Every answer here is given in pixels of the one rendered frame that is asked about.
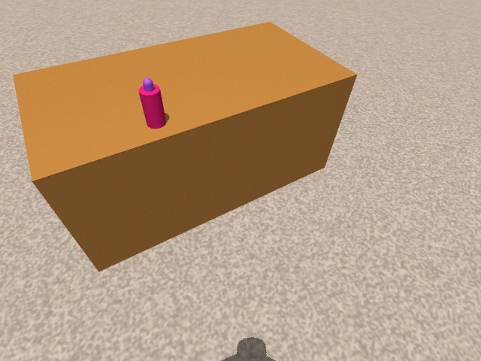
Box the bottle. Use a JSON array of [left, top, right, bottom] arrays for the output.
[[138, 78, 166, 129]]

